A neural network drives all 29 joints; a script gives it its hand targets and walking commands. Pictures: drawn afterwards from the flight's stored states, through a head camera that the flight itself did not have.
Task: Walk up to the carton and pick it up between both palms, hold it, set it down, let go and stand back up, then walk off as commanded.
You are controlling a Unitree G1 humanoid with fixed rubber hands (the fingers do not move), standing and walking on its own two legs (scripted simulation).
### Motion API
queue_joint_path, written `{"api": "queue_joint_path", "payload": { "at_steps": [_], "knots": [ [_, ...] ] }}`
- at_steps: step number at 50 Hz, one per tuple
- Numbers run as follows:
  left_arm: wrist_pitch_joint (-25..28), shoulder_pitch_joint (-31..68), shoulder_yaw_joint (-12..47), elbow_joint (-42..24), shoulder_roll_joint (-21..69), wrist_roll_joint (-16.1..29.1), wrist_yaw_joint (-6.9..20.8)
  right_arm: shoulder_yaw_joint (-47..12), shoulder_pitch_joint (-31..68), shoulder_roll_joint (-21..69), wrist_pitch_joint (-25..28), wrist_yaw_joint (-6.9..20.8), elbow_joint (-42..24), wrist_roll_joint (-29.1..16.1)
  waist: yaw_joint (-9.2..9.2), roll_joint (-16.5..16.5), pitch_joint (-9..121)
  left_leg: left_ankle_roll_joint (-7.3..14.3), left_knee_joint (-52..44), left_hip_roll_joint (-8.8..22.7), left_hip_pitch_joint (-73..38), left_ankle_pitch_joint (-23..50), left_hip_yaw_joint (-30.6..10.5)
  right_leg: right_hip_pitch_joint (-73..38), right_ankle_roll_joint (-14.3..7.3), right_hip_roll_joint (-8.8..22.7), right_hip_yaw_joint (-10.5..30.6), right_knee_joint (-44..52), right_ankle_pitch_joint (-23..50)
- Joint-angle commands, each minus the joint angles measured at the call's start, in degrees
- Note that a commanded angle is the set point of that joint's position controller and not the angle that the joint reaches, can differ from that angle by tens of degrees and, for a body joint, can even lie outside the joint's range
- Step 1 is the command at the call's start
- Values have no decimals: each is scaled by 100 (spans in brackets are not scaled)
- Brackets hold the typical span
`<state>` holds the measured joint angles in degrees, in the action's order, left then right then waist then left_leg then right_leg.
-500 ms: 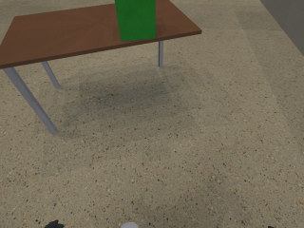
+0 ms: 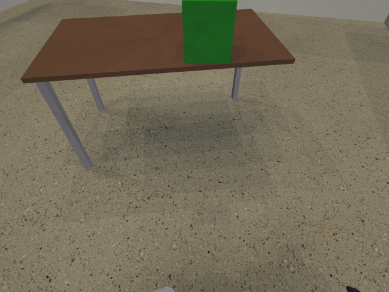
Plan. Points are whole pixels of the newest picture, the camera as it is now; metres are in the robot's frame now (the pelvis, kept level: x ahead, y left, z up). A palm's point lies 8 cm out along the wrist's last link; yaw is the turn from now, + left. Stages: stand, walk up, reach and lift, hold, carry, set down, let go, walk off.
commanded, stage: walk up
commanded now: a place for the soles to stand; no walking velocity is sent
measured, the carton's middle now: (208, 25) +1.16 -0.01 +0.07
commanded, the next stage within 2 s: none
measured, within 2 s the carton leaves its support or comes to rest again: neither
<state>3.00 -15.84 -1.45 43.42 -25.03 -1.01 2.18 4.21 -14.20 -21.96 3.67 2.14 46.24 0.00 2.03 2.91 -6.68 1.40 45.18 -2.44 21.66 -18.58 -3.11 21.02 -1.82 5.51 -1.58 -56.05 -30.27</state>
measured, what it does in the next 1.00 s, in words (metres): walks ahead: right foot, then left foot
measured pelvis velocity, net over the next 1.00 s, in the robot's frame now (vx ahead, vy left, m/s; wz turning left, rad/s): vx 0.17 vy -0.07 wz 0.19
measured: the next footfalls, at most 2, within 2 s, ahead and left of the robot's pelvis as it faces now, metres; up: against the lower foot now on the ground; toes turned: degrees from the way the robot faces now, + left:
right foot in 0.04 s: +0.08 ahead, -0.14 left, +0.00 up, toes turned -4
left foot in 0.46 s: +0.21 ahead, +0.09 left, +0.00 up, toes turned +6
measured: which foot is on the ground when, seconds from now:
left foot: down 0.00-0.06, up 0.08-0.44, down 0.46-0.80, up 0.82-1.00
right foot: up 0.00-0.02, down 0.04-0.48, up 0.50-0.74, down 0.76-1.00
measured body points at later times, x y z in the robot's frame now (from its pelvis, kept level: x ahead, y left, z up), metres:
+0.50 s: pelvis +0.09 -0.03 +0.00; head +0.12 -0.03 +0.45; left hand +0.07 +0.30 -0.09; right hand +0.25 -0.31 -0.11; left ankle +0.17 +0.08 -0.70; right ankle +0.04 -0.14 -0.69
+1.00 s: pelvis +0.17 -0.07 +0.02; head +0.21 -0.09 +0.46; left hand +0.14 +0.27 -0.06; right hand +0.34 -0.34 -0.11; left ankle +0.20 +0.08 -0.65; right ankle +0.18 -0.18 -0.70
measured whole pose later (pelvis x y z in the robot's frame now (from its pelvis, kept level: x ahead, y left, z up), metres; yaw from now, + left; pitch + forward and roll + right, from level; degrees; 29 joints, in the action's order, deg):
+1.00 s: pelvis +0.17 -0.07 +0.02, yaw +11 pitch -1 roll +2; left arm 6.2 -22.7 -1.5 43.6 -25.2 -0.9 0.4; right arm 3.7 -14.2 -22.5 2.5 2.1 45.7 0.0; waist 3.4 -1.8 -4.3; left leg 2.7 59.3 -3.3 32.3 -25.4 -3.2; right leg 18.3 -0.1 4.3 -3.4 -43.3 -24.0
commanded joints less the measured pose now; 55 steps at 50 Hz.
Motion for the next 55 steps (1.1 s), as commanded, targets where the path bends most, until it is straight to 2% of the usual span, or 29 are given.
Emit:
{"api": "queue_joint_path", "payload": {
  "at_steps": [1,2,3,4,7,10,15,19,21,22,23,24,25,26,28,30,35,37,38,39,40,41,42,43,46,48,50,53,55],
  "knots": [
    [270,-1165,-714,271,-1342,2,-49,417,658,-1826,-23,-73,-586,112,391,-1330,455,965,-1301,826,1781,-2309,-1876,-1612,-156,-360,-97,1888,275],
    [322,-2305,-796,593,-1604,-57,-140,322,903,-1429,-74,-112,-661,114,996,0,732,609,444,239,2749,-2313,-1147,-2765,-183,-171,576,2710,-157],
    [355,-2501,-1013,516,-2360,-137,-208,130,875,-740,-56,-117,-911,78,1186,1912,378,154,2289,-923,3791,-1839,-228,-2486,-246,1505,3288,4453,-2542],
    [367,-1364,-921,185,-2239,-138,-213,221,756,-1140,-34,-174,-694,55,684,1073,11,-17,2566,-421,3677,-1027,-685,-1771,-469,2204,4514,5218,-3000],
    [485,-686,-774,-7,-1720,-11,-256,278,304,-1586,71,-75,-156,-69,202,-80,35,28,2420,-36,3088,36,-605,-2136,-202,1679,2769,4235,261],
    [457,-1011,-714,45,-1517,3,-266,227,260,-1294,41,-51,-309,-85,258,381,726,-41,1699,10,2495,45,-165,-2772,-105,1237,1304,3331,3384],
    [337,-1098,-723,-122,-1501,14,-285,170,906,-1093,-21,-4,-624,-52,468,862,493,-66,399,141,2384,-21,168,-2877,-544,1297,705,3132,3915],
    [263,-1094,-649,-185,-1543,37,-248,127,1083,-1037,81,25,-703,-7,504,670,688,94,-502,165,1767,-139,703,-2674,-829,1364,441,2668,3935],
    [217,-242,-613,-380,-1596,101,-202,191,-101,-1088,133,8,-388,11,-266,581,1190,266,-1513,35,-202,584,912,-1686,-736,1182,-165,1641,4289],
    [203,-341,-459,-366,-1216,128,-190,319,-1004,-1275,191,-67,-78,67,-636,-136,2036,449,-1767,-123,-1895,764,398,-984,-531,874,-444,256,3971],
    [185,-617,-236,-413,-725,153,-188,518,-1375,-1665,171,-151,-39,136,-814,-942,2012,659,-1604,323,-3059,138,-664,511,-226,569,-537,-753,2638],
    [193,-409,-156,-524,-441,137,-147,563,-1269,-2064,160,-233,-191,135,-750,-1586,1696,1085,-2012,1527,-3243,-1134,-3192,1955,-30,-87,-349,-1497,-251],
    [115,-1,-334,-528,-1107,151,-175,565,-1207,-2248,162,-250,-306,24,-825,-1069,1216,1553,-2850,2051,-2344,-2802,-4843,2484,-166,-248,84,-1643,-269],
    [53,347,-468,-472,-1484,117,-167,567,-1004,-2271,121,-238,-282,-65,-816,-940,460,1776,-3317,2173,-1398,-3610,-5058,2432,-164,-151,378,-1717,-280],
    [76,59,-452,-327,-1407,36,-119,401,-277,-2059,74,-213,-327,1,-344,-849,-636,1637,-3177,1992,-28,-3090,-3874,1999,-84,157,390,-1232,-88],
    [110,-423,-545,-159,-1440,51,-68,298,-57,-1781,83,-149,-293,13,-238,-1116,-531,1340,-2975,1461,431,-2561,-2839,1214,-8,141,316,-414,173],
    [259,-664,-592,-5,-1326,-33,-44,417,-121,-1949,90,-51,-390,56,-282,-1563,162,1459,-2530,1473,201,-2143,-2651,633,1,-136,11,542,143],
    [345,-1300,-575,206,-1257,9,-85,398,422,-1822,15,-24,-580,50,71,-1210,451,1193,-1802,1200,896,-1969,-1844,-726,-60,-246,-201,1702,787],
    [400,-2009,-662,411,-1371,-35,-160,349,807,-1585,-33,-5,-681,82,513,-643,646,850,-701,821,1761,-2101,-1299,-1987,-114,-389,-85,2186,881],
    [459,-2690,-793,522,-1806,-116,-261,158,999,-965,-70,-18,-840,25,957,906,681,416,1193,28,2774,-1967,-394,-2477,-299,551,1737,3749,-1016],
    [493,-2337,-897,373,-2196,-98,-260,117,986,-857,-57,-37,-856,42,887,1598,294,57,2260,-550,3620,-1415,117,-2387,-511,1740,4147,4622,-1954],
    [508,-1753,-847,139,-2175,-65,-271,171,831,-1306,-1,-88,-688,-34,573,785,230,-8,2431,-268,3451,-1169,-459,-2395,-888,2080,4582,4469,-670],
    [503,-1476,-798,138,-1994,8,-301,175,674,-1420,49,-102,-539,-61,394,55,120,21,2303,-44,3255,-859,-513,-2347,-859,1984,3941,4070,721],
    [498,-1344,-763,113,-1771,72,-317,176,529,-1407,56,-86,-447,-77,299,30,152,24,2243,38,3154,-551,-325,-2526,-610,1630,3100,3630,2042],
    [458,-1380,-629,68,-1473,72,-339,167,436,-1186,48,-31,-579,-71,268,856,730,21,1484,168,2694,-603,86,-2860,-625,1147,1604,2875,4341],
    [423,-1403,-672,-72,-1585,43,-339,156,807,-1126,52,10,-789,-57,380,423,818,-48,918,249,2517,-676,361,-2814,-903,1300,1488,2737,4296],
    [384,-1222,-643,-161,-1610,52,-304,140,880,-1043,100,21,-823,-26,306,722,733,52,174,316,1855,-454,456,-2070,-1205,1365,1276,2796,3669],
    [305,-580,-569,-267,-1589,92,-258,216,113,-1065,168,11,-603,-35,-173,859,930,188,-1024,140,357,182,710,-1317,-1004,1097,656,2105,3462],
    [256,-585,-342,-393,-998,144,-218,438,-1286,-1476,237,-126,-100,49,-801,-516,1799,320,-1499,40,-2277,631,187,159,-515,508,79,-299,3288]
  ]
}}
